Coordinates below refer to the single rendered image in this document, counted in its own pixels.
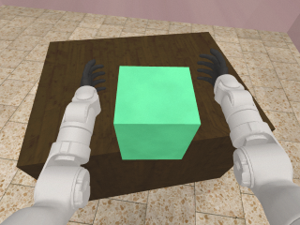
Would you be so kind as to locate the robot right upper arm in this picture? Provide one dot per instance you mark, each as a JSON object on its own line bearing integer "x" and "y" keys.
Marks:
{"x": 266, "y": 170}

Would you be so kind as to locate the left robot hand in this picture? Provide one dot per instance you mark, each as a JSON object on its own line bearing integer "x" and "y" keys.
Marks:
{"x": 88, "y": 76}

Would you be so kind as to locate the robot right forearm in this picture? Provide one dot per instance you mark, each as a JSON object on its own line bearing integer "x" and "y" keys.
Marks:
{"x": 243, "y": 118}

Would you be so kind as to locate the right robot hand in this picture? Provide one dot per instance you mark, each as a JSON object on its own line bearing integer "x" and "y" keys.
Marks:
{"x": 219, "y": 67}

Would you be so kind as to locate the pedestal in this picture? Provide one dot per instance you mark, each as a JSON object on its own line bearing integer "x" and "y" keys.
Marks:
{"x": 210, "y": 153}

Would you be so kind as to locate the robot left forearm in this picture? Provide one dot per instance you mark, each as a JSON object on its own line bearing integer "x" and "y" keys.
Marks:
{"x": 72, "y": 144}

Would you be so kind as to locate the robot left upper arm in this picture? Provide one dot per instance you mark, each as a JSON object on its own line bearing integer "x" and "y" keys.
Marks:
{"x": 61, "y": 190}

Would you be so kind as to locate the carton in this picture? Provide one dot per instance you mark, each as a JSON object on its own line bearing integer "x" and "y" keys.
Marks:
{"x": 156, "y": 114}

